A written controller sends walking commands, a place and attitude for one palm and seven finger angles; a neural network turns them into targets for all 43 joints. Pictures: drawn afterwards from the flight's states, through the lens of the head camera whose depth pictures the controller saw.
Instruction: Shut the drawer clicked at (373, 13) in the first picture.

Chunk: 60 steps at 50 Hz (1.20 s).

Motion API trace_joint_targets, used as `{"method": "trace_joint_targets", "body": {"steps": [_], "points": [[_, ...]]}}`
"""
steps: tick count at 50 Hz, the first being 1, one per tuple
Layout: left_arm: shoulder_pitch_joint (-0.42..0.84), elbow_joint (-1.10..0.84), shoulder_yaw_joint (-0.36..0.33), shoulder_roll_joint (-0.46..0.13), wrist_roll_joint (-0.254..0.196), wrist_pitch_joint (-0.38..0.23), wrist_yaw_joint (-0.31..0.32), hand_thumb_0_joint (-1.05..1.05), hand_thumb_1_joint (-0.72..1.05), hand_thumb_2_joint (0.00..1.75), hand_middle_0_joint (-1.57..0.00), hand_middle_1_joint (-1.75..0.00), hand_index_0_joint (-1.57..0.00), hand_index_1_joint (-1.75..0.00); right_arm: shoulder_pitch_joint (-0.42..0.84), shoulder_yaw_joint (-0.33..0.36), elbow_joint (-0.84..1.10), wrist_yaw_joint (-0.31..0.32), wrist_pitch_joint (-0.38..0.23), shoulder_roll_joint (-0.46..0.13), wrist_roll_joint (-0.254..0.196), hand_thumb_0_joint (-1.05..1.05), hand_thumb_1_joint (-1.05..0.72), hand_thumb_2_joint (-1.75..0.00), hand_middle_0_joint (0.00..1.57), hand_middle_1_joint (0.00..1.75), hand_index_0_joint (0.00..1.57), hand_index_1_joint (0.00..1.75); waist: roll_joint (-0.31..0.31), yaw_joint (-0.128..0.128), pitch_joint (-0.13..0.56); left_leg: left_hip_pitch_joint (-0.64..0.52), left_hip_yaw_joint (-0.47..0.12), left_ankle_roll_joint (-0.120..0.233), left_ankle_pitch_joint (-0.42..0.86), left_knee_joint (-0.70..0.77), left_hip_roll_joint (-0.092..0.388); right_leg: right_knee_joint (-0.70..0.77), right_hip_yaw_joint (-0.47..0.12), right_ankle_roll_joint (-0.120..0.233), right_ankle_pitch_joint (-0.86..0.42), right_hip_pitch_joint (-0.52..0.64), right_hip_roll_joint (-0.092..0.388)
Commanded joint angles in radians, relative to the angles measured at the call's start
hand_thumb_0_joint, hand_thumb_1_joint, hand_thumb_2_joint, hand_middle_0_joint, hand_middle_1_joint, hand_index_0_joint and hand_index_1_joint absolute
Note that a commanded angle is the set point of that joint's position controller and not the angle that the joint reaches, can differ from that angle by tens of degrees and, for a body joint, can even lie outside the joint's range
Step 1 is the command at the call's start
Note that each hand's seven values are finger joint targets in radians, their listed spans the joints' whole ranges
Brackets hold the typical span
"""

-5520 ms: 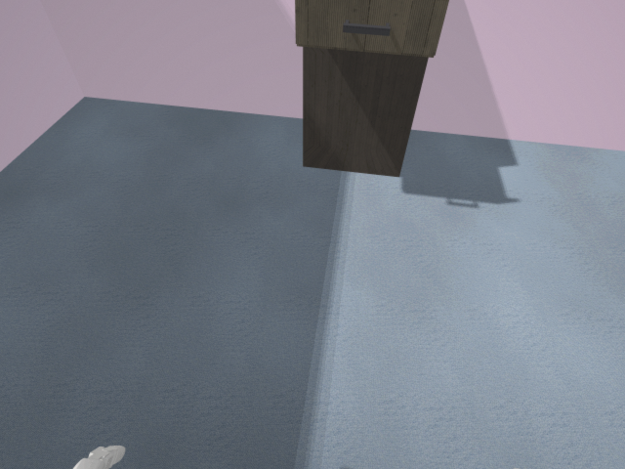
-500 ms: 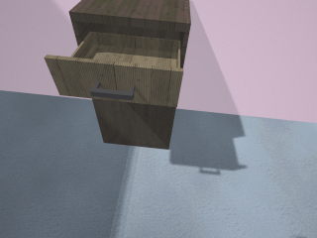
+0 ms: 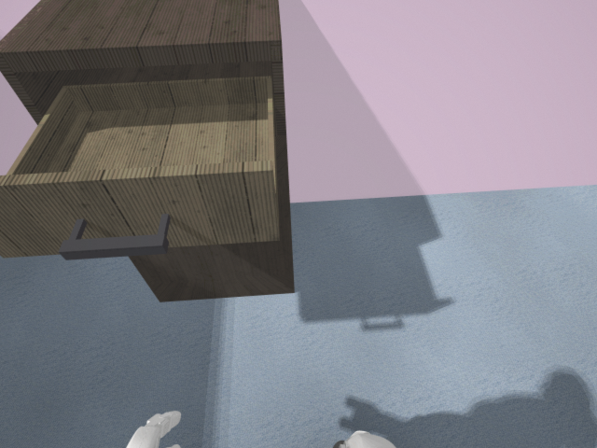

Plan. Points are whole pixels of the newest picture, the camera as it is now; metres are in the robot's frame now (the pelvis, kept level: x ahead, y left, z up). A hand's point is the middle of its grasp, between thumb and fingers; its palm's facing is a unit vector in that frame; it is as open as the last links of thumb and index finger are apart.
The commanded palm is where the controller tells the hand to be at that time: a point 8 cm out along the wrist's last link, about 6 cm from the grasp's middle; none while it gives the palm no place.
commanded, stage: take the last steps up to it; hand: left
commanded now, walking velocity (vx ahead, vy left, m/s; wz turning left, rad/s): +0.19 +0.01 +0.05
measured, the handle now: (119, 235) +0.39 +0.26 +0.06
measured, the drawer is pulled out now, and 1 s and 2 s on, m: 0.29 0.29 0.29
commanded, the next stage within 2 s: come to a stop and stand still in 0.16 s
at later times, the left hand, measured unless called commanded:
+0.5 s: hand out of the picture +0.07 +0.18 -0.17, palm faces +0.10 -0.98 -0.15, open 7.3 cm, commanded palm none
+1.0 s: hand out of the picture +0.08 +0.13 -0.15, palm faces +0.01 -0.97 -0.23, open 7.3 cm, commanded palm none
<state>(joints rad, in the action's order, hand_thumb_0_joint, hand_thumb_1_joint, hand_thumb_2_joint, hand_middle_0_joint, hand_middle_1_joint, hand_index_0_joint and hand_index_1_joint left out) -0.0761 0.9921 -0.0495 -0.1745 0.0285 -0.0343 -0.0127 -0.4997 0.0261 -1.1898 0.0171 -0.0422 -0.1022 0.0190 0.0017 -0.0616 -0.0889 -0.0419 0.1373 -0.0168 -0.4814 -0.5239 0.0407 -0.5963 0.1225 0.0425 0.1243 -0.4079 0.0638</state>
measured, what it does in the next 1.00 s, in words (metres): steps on the spot: left foot, then right foot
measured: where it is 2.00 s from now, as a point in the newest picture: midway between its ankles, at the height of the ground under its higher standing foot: outside the picture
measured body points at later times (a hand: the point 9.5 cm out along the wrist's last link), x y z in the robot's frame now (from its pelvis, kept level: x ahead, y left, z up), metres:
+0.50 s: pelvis +0.10 +0.01 +0.02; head +0.11 +0.04 +0.47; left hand +0.07 +0.23 -0.15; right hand +0.21 -0.21 -0.12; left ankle +0.15 +0.12 -0.72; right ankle +0.10 -0.10 -0.72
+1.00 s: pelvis +0.05 -0.04 +0.02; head +0.05 -0.06 +0.47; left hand +0.08 +0.19 -0.13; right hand +0.06 -0.28 -0.15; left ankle +0.06 +0.10 -0.71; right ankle +0.05 -0.14 -0.72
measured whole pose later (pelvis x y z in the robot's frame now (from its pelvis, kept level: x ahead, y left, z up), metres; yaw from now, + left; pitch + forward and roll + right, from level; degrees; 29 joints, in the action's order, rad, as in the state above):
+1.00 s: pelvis +0.05 -0.04 +0.02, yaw -1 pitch -2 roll +1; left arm -0.25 1.07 -0.02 -0.14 0.03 0.02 0.03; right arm -0.25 0.05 -1.10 0.01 0.04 -0.19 0.01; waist 0.02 -0.01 -0.03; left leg 0.28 0.03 -0.02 -0.29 -0.61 0.05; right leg -0.52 0.07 0.03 0.28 -0.21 0.01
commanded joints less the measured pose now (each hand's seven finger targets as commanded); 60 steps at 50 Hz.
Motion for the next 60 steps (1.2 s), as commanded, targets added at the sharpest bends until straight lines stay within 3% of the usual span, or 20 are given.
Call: {"method": "trace_joint_targets", "body": {"steps": [1,3,7,14,18,20,23,27,29,32,37,38,40,42,45,48,50,52,54,60], "points": [[-0.395,0.074,-0.06,-0.248,-0.023,-0.023,0.028,0.0,0.9,0.9,-0.2,-0.3,-0.2,-0.3,0.031,0.031,0.097,0.008,-0.016,-0.115,-0.022,0.0,-0.9,-0.9,0.2,0.3,0.2,0.3,-0.146,0.172,0.264,0.534,-0.128,0.038,-0.08,-0.77,0.013,0.275,-0.531,0.22,-0.184,0.538,0.4],[-0.224,0.032,-0.035,-0.161,-0.021,-0.02,0.035,0.0,0.9,0.9,-0.2,-0.3,-0.2,-0.3,0.106,0.033,0.112,0.0,0.002,-0.094,-0.004,0.0,-0.9,-0.9,0.2,0.3,0.2,0.3,-0.055,0.111,0.082,0.577,-0.152,0.035,0.059,-0.786,0.081,0.348,-0.404,0.168,0.054,0.279,0.336],[-0.153,0.025,-0.004,-0.072,-0.01,-0.03,0.038,0.0,0.9,0.9,-0.2,-0.3,-0.2,-0.3,0.038,0.026,0.091,-0.007,0.039,-0.054,0.006,0.0,-0.9,-0.9,0.2,0.3,0.2,0.3,-0.111,0.021,0.043,0.452,-0.103,-0.006,0.158,-0.58,0.095,0.397,-0.147,0.096,-0.043,0.065,0.223],[-0.223,0.057,-0.005,-0.098,-0.006,-0.03,0.033,0.0,0.9,0.9,-0.2,-0.3,-0.2,-0.3,0.213,0.02,0.151,-0.02,0.03,-0.068,0.001,0.0,-0.9,-0.9,0.2,0.3,0.2,0.3,-0.098,0.069,0.041,0.441,-0.063,-0.027,0.183,-0.233,0.065,0.391,-0.163,0.121,-0.105,0.18,0.214],[-0.209,0.082,0.007,-0.101,-0.018,-0.008,0.046,0.0,0.9,0.9,-0.2,-0.3,-0.2,-0.3,0.213,0.001,0.128,-0.003,0.025,-0.087,-0.007,0.0,-0.9,-0.9,0.2,0.3,0.2,0.3,-0.071,0.048,0.086,0.205,-0.071,-0.031,0.375,0.067,0.04,0.254,-0.1,0.057,-0.26,0.183,0.151],[-0.267,0.086,0.019,-0.059,-0.021,0.008,0.052,0.0,0.9,0.9,-0.2,-0.3,-0.2,-0.3,0.218,0.009,0.13,0.006,0.014,-0.162,-0.008,0.0,-0.9,-0.9,0.2,0.3,0.2,0.3,0.07,0.07,0.103,0.104,-0.153,0.021,0.772,0.103,0.162,0.181,-0.067,-0.023,-0.111,0.143,0.075],[-0.286,0.091,0.021,-0.065,-0.021,0.038,0.058,0.0,0.9,0.9,-0.2,-0.3,-0.2,-0.3,0.273,0.018,0.147,0.025,0.027,-0.196,-0.015,0.0,-0.9,-0.9,0.2,0.3,0.2,0.3,0.215,0.073,0.082,0.173,-0.231,0.11,0.872,0.179,0.243,0.097,-0.031,-0.07,0.142,0.184,0.023],[-0.299,0.076,0.005,-0.074,-0.013,0.065,0.052,0.0,0.9,0.9,-0.2,-0.3,-0.2,-0.3,0.302,0.04,0.171,0.042,0.04,-0.226,-0.008,0.0,-0.9,-0.9,0.2,0.3,0.2,0.3,0.174,0.068,0.113,0.137,-0.27,0.205,0.93,0.204,0.318,-0.25,-0.103,-0.07,0.412,0.055,0.004],[-0.289,0.064,-0.003,-0.069,-0.01,0.068,0.051,0.0,0.9,0.9,-0.2,-0.3,-0.2,-0.3,0.32,0.047,0.184,0.042,0.044,-0.227,-0.007,0.0,-0.9,-0.9,0.2,0.3,0.2,0.3,0.103,0.065,0.141,0.135,-0.251,0.222,0.923,0.173,0.319,-0.344,-0.125,-0.072,0.406,0.026,-0.002],[-0.281,0.039,-0.009,-0.044,-0.008,0.072,0.052,0.0,0.9,0.9,-0.2,-0.3,-0.2,-0.3,0.329,0.06,0.197,0.032,0.051,-0.225,-0.001,0.0,-0.9,-0.9,0.2,0.3,0.2,0.3,0.113,0.059,0.165,0.165,-0.223,0.207,0.748,0.183,0.293,-0.351,-0.116,-0.079,0.39,0.021,-0.006],[-0.359,0.056,0.001,-0.029,-0.007,0.061,0.049,0.0,0.9,0.9,-0.2,-0.3,-0.2,-0.3,0.365,0.064,0.198,0.012,0.06,-0.217,-0.002,0.0,-0.9,-0.9,0.2,0.3,0.2,0.3,0.142,0.093,0.147,0.317,-0.209,0.136,0.299,0.195,0.226,0.025,-0.052,-0.064,0.221,0.216,-0.015],[-0.383,0.065,0.0,-0.045,-0.001,0.055,0.049,0.0,0.9,0.9,-0.2,-0.3,-0.2,-0.3,0.357,0.064,0.199,0.009,0.064,-0.199,-0.006,0.0,-0.9,-0.9,0.2,0.3,0.2,0.3,0.064,0.1,0.122,0.357,-0.169,0.094,0.226,0.139,0.168,0.171,-0.056,-0.064,0.138,0.256,-0.011],[-0.274,0.026,-0.004,-0.158,0.002,0.043,0.052,0.0,0.9,0.9,-0.2,-0.3,-0.2,-0.3,0.349,0.04,0.217,-0.008,0.074,-0.102,-0.017,0.0,-0.9,-0.9,0.2,0.3,0.2,0.3,-0.198,0.06,0.026,0.398,-0.066,-0.006,0.09,-0.025,0.019,0.388,-0.337,0.041,0.291,0.086,0.227],[-0.184,0.003,-0.011,-0.165,-0.001,0.038,0.053,0.0,0.9,0.9,-0.2,-0.3,-0.2,-0.3,0.381,0.043,0.214,-0.009,0.089,-0.121,-0.005,0.0,-0.9,-0.9,0.2,0.3,0.2,0.3,-0.282,0.075,-0.027,0.357,-0.114,0.006,0.08,-0.197,0.019,0.442,-0.374,0.092,0.347,-0.058,0.229],[-0.126,0.004,-0.001,-0.128,-0.004,0.035,0.052,0.0,0.9,0.9,-0.2,-0.3,-0.2,-0.3,0.271,0.036,0.15,-0.007,0.079,-0.112,-0.007,0.0,-0.9,-0.9,0.2,0.3,0.2,0.3,-0.162,0.032,-0.004,0.331,-0.113,0.007,0.15,-0.217,0.014,0.351,-0.235,0.078,0.18,0.017,0.153],[-0.177,0.035,0.003,-0.119,-0.012,0.029,0.049,0.0,0.9,0.9,-0.2,-0.3,-0.2,-0.3,0.243,0.022,0.128,0.002,0.066,-0.101,-0.007,0.0,-0.9,-0.9,0.2,0.3,0.2,0.3,-0.109,0.052,0.022,0.286,-0.105,-0.002,0.194,-0.056,0.016,0.292,-0.215,0.067,0.064,0.102,0.14],[-0.197,0.055,0.01,-0.096,-0.019,0.024,0.05,0.0,0.9,0.9,-0.2,-0.3,-0.2,-0.3,0.2,0.01,0.099,0.009,0.047,-0.107,-0.009,0.0,-0.9,-0.9,0.2,0.3,0.2,0.3,-0.037,0.052,0.04,0.201,-0.154,0.008,0.386,0.1,0.051,0.242,-0.193,0.023,0.033,0.107,0.098],[-0.214,0.067,0.014,-0.077,-0.025,0.026,0.049,0.0,0.9,0.9,-0.2,-0.3,-0.2,-0.3,0.199,0.003,0.084,0.019,0.04,-0.135,-0.005,0.0,-0.9,-0.9,0.2,0.3,0.2,0.3,-0.008,0.076,0.038,0.225,-0.18,0.017,0.393,0.141,0.093,0.261,-0.183,-0.013,0.064,0.159,0.049],[-0.208,0.086,0.01,-0.094,-0.028,0.031,0.047,0.0,0.9,0.9,-0.2,-0.3,-0.2,-0.3,0.199,0.001,0.063,0.019,0.034,-0.131,-0.007,0.0,-0.9,-0.9,0.2,0.3,0.2,0.3,0.106,0.084,0.067,0.256,-0.187,0.019,0.402,0.163,0.092,0.237,-0.153,-0.02,0.023,0.244,0.044],[-0.201,0.103,0.015,-0.087,-0.023,0.032,0.045,0.0,0.9,0.9,-0.2,-0.3,-0.2,-0.3,0.162,0.001,0.054,0.016,0.043,-0.113,-0.004,0.0,-0.9,-0.9,0.2,0.3,0.2,0.3,0.008,0.071,0.01,0.272,-0.157,0.009,0.244,0.194,0.059,0.317,-0.179,-0.017,0.197,0.196,0.051]]}}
